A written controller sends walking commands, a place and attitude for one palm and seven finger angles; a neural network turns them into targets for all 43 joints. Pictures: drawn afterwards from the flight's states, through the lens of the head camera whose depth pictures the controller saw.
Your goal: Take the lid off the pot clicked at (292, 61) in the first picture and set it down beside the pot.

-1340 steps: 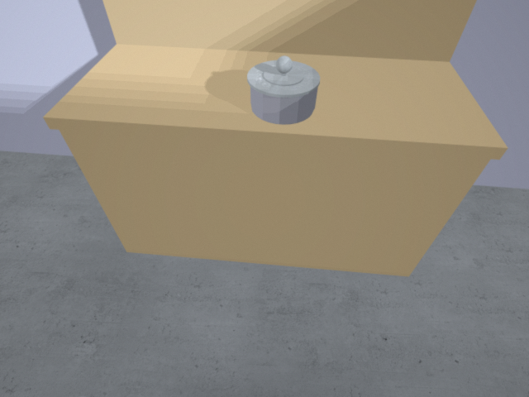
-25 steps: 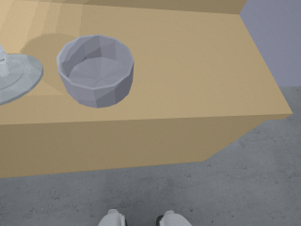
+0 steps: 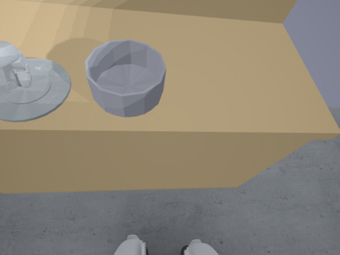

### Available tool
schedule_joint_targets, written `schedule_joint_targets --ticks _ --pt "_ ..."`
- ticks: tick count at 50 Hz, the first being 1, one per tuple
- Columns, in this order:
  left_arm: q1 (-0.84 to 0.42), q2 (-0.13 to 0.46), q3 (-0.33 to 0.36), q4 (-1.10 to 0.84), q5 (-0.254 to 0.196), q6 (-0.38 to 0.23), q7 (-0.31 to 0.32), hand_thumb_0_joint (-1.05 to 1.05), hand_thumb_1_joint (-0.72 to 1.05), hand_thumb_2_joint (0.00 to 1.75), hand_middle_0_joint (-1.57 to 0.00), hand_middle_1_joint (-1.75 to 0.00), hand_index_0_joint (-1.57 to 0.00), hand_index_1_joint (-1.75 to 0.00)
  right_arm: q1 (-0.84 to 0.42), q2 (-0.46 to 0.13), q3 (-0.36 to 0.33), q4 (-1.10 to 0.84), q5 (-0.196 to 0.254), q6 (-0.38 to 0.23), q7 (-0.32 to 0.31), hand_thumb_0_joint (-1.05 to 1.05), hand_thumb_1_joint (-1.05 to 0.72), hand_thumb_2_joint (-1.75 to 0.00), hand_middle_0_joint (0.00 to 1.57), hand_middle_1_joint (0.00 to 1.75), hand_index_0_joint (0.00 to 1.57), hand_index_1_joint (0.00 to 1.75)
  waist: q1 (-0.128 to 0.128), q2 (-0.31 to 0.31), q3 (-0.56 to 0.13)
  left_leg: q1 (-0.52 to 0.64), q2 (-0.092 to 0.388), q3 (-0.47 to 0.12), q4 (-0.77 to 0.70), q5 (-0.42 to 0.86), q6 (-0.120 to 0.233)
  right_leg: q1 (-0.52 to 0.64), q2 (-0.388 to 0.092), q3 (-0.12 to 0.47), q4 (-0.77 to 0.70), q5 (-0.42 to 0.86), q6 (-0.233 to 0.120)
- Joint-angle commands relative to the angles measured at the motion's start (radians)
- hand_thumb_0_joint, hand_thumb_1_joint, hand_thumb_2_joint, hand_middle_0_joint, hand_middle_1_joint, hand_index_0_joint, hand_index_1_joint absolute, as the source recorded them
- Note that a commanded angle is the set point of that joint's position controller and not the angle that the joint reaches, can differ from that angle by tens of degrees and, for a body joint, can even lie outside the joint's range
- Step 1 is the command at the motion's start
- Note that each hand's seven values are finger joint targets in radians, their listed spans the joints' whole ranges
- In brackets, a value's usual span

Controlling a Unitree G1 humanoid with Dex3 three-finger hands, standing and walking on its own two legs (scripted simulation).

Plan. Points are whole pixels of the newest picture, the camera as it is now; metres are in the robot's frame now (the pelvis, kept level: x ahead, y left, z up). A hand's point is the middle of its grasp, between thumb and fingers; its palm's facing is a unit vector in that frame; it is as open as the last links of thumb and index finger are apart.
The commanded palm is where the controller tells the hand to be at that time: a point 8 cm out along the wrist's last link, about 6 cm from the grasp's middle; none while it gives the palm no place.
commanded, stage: open the fingers wide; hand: left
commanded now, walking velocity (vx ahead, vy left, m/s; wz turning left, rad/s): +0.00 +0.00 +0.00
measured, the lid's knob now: (20, 77) +0.52 +0.34 +0.05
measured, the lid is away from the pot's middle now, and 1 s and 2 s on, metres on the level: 0.25 0.26 0.26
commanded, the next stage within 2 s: raise the empty hand in 0.68 s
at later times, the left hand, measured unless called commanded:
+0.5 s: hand (7, 81) +0.47 +0.34 +0.09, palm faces -0.43 -0.12 -0.89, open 9.5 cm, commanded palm +0.51 +0.32 +0.14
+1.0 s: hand (3, 74) +0.48 +0.34 +0.11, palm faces -0.40 -0.11 -0.91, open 10.9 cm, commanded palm +0.52 +0.32 +0.17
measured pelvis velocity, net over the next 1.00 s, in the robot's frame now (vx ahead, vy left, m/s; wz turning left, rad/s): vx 0.00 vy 0.00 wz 0.00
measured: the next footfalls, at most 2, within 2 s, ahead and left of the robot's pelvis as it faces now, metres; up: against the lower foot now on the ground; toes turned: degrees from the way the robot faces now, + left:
none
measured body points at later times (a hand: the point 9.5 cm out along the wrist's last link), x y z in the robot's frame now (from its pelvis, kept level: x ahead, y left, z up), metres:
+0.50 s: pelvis +0.00 +0.00 +0.00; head +0.10 +0.04 +0.44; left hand +0.49 +0.34 +0.14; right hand -0.01 -0.27 -0.11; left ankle +0.03 +0.05 -0.70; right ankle +0.01 -0.17 -0.70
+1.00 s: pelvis +0.00 +0.00 +0.00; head +0.10 +0.04 +0.44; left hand +0.49 +0.34 +0.16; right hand +0.01 -0.28 -0.10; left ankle +0.03 +0.05 -0.70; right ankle +0.01 -0.17 -0.70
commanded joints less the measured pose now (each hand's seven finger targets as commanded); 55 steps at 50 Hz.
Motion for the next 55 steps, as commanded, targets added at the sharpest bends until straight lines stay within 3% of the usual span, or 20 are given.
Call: schedule_joint_targets --ticks 1,4,7,10,14,16,19,21,24,26,28,30,34,35,39,41,45,49,51,55 --pt "-0.448 0.268 0.072 -0.175 -0.015 -0.01 0.025 0.0 0.35 0.73 -0.5 -0.98 -0.7 -1.04 0.145 -0.206 -0.072 -0.033 -0.004 -0.01 -0.015 0.0 -0.9 -0.9 0.2 0.3 0.2 0.3 -0.029 0.162 -0.406 0.591 0.012 -0.111 -0.111 0.349 -0.047 -0.125 0.079 -0.062 -0.074 0.061 -0.051" --pt "-0.45 0.293 0.087 -0.177 -0.016 -0.008 0.03 0.0 0.29 0.71 -0.47 -0.96 -0.64 -1.01 0.144 -0.208 -0.069 -0.039 0.0 -0.009 -0.015 0.0 -0.9 -0.9 0.2 0.3 0.2 0.3 -0.024 0.137 -0.387 0.532 0.003 -0.103 -0.123 0.291 -0.039 -0.085 0.075 -0.058 -0.074 0.069 -0.056" --pt "-0.441 0.298 0.094 -0.194 0.005 -0.019 0.041 0.0 0.23 0.69 -0.44 -0.95 -0.58 -0.99 0.15 -0.201 -0.072 -0.04 -0.005 -0.009 -0.015 0.0 -0.9 -0.9 0.2 0.3 0.2 0.3 -0.014 0.212 -0.427 0.6 0.008 -0.109 -0.103 0.415 -0.056 -0.118 0.079 -0.06 -0.064 0.09 -0.059" --pt "-0.409 0.284 0.102 -0.206 -0.009 -0.026 0.038 0.0 0.18 0.67 -0.42 -0.93 -0.52 -0.96 0.149 -0.197 -0.072 -0.048 -0.004 -0.009 -0.013 0.0 -0.9 -0.9 0.2 0.3 0.2 0.3 -0.005 0.188 -0.421 0.606 0.008 -0.104 -0.103 0.454 -0.057 -0.109 0.081 -0.068 -0.064 0.096 -0.059" --pt "-0.448 0.257 0.065 -0.169 -0.009 -0.006 0.038 0.0 0.1 0.65 -0.38 -0.91 -0.44 -0.92 0.157 -0.208 -0.076 -0.036 -0.003 -0.007 -0.01 0.0 -0.9 -0.9 0.2 0.3 0.2 0.3 -0.031 0.158 -0.366 0.558 0.01 -0.111 -0.127 0.308 -0.046 -0.129 0.078 -0.06 -0.081 0.059 -0.057" --pt "-0.458 0.316 0.114 -0.218 0.002 -0.016 0.045 0.0 0.06 0.64 -0.37 -0.9 -0.4 -0.91 0.163 -0.206 -0.078 -0.039 -0.007 -0.004 -0.012 0.0 -0.9 -0.9 0.2 0.3 0.2 0.3 -0.007 0.209 -0.453 0.63 0.013 -0.118 -0.115 0.42 -0.059 -0.117 0.08 -0.056 -0.07 0.082 -0.058" --pt "-0.425 0.276 0.098 -0.202 -0.001 -0.013 0.04 0.0 0.0 0.62 -0.34 -0.88 -0.34 -0.88 0.166 -0.201 -0.083 -0.041 -0.008 0.0 -0.006 0.0 -0.9 -0.9 0.2 0.3 0.2 0.3 -0.015 0.191 -0.447 0.626 0.008 -0.109 -0.105 0.454 -0.059 -0.112 0.082 -0.058 -0.076 0.107 -0.058" --pt "-0.425 0.313 0.129 -0.216 -0.009 -0.02 0.04 0.0 0.0 0.62 -0.34 -0.88 -0.34 -0.88 0.163 -0.201 -0.082 -0.044 -0.01 0.003 -0.006 0.0 -0.9 -0.9 0.2 0.3 0.2 0.3 -0.006 0.193 -0.469 0.63 0.008 -0.105 -0.105 0.48 -0.062 -0.089 0.084 -0.056 -0.076 0.115 -0.056" --pt "-0.408 0.324 0.129 -0.172 -0.01 -0.013 0.041 0.0 0.0 0.62 -0.34 -0.88 -0.34 -0.88 0.16 -0.204 -0.076 -0.043 -0.003 0.003 -0.008 0.0 -0.9 -0.9 0.2 0.3 0.2 0.3 -0.016 0.126 -0.398 0.541 -0.002 -0.092 -0.119 0.371 -0.041 -0.06 0.081 -0.053 -0.084 0.11 -0.056" --pt "-0.428 0.354 0.145 -0.205 0.0 -0.022 0.048 0.0 0.0 0.62 -0.34 -0.88 -0.34 -0.88 0.157 -0.204 -0.074 -0.046 -0.004 0.005 -0.012 0.0 -0.9 -0.9 0.2 0.3 0.2 0.3 -0.008 0.168 -0.431 0.567 0.001 -0.092 -0.118 0.392 -0.047 -0.062 0.081 -0.049 -0.079 0.106 -0.056" --pt "-0.397 0.291 0.103 -0.167 0.006 -0.017 0.049 0.0 0.0 0.62 -0.34 -0.88 -0.34 -0.88 0.157 -0.202 -0.076 -0.045 -0.002 0.002 -0.009 0.0 -0.9 -0.9 0.2 0.3 0.2 0.3 -0.015 0.175 -0.37 0.579 0.009 -0.111 -0.13 0.377 -0.056 -0.121 0.081 -0.062 -0.082 0.073 -0.061" --pt "-0.421 0.262 0.086 -0.238 -0.008 -0.031 0.044 0.0 0.0 0.62 -0.34 -0.88 -0.34 -0.88 0.15 -0.198 -0.079 -0.048 -0.005 -0.004 -0.007 0.0 -0.9 -0.9 0.2 0.3 0.2 0.3 -0.004 0.213 -0.397 0.634 0.017 -0.119 -0.135 0.413 -0.063 -0.132 0.081 -0.068 -0.08 0.059 -0.063" --pt "-0.403 0.338 0.143 -0.202 -0.002 -0.019 0.05 0.0 0.0 0.62 -0.34 -0.88 -0.34 -0.88 0.158 -0.203 -0.079 -0.051 -0.004 0.003 -0.007 0.0 -0.9 -0.9 0.2 0.3 0.2 0.3 -0.006 0.169 -0.435 0.589 0.002 -0.099 -0.118 0.409 -0.048 -0.066 0.079 -0.05 -0.083 0.113 -0.059" --pt "-0.4 0.299 0.122 -0.23 -0.017 -0.028 0.046 0.0 0.0 0.62 -0.34 -0.88 -0.34 -0.88 0.156 -0.197 -0.076 -0.054 -0.004 -0.001 -0.009 0.0 -0.9 -0.9 0.2 0.3 0.2 0.3 0.0 0.181 -0.456 0.617 0.002 -0.098 -0.114 0.479 -0.054 -0.067 0.082 -0.06 -0.074 0.128 -0.059" --pt "-0.431 0.242 0.067 -0.193 -0.004 -0.009 0.047 0.0 0.0 0.63 -0.34 -0.87 -0.34 -0.87 0.156 -0.206 -0.085 -0.043 -0.004 0.001 -0.002 0.0 -0.9 -0.9 0.2 0.3 0.2 0.3 -0.023 0.179 -0.373 0.618 0.015 -0.131 -0.139 0.355 -0.059 -0.149 0.079 -0.061 -0.089 0.051 -0.06" --pt "-0.46 0.299 0.104 -0.226 -0.005 -0.013 0.05 0.0 0.0 0.63 -0.34 -0.87 -0.34 -0.87 0.152 -0.207 -0.08 -0.042 -0.007 -0.002 -0.007 0.0 -0.9 -0.9 0.2 0.3 0.2 0.3 -0.014 0.191 -0.421 0.628 0.013 -0.118 -0.133 0.374 -0.054 -0.112 0.079 -0.051 -0.088 0.067 -0.058" --pt "-0.488 0.282 0.093 -0.282 -0.024 -0.016 0.046 0.0 0.0 0.63 -0.34 -0.87 -0.34 -0.87 0.149 -0.198 -0.076 -0.048 -0.004 -0.013 -0.013 0.0 -0.9 -0.9 0.2 0.3 0.2 0.3 -0.007 0.226 -0.471 0.677 0.011 -0.118 -0.132 0.45 -0.061 -0.086 0.078 -0.061 -0.088 0.101 -0.059" --pt "-0.467 0.273 0.078 -0.186 -0.016 0.017 0.038 0.0 0.0 0.63 -0.34 -0.87 -0.34 -0.87 0.149 -0.203 -0.076 -0.044 0.001 -0.013 -0.01 0.0 -0.9 -0.9 0.2 0.3 0.2 0.3 -0.018 0.179 -0.39 0.618 0.007 -0.113 -0.15 0.344 -0.05 -0.087 0.077 -0.054 -0.109 0.078 -0.059" --pt "-0.508 0.268 0.064 -0.218 -0.011 0.019 0.035 0.0 0.0 0.63 -0.34 -0.87 -0.34 -0.87 0.147 -0.201 -0.074 -0.04 -0.002 -0.015 -0.01 0.0 -0.9 -0.9 0.2 0.3 0.2 0.3 -0.013 0.217 -0.42 0.647 0.01 -0.114 -0.151 0.396 -0.061 -0.086 0.079 -0.056 -0.104 0.084 -0.059" --pt "-0.465 0.263 0.063 -0.184 -0.021 0.026 0.016 0.0 0.0 0.63 -0.34 -0.87 -0.34 -0.87 0.145 -0.199 -0.068 -0.05 0.007 -0.015 -0.01 0.0 -0.9 -0.9 0.2 0.3 0.2 0.3 -0.006 0.158 -0.394 0.617 0.003 -0.096 -0.15 0.435 -0.053 -0.04 0.08 -0.06 -0.108 0.12 -0.06"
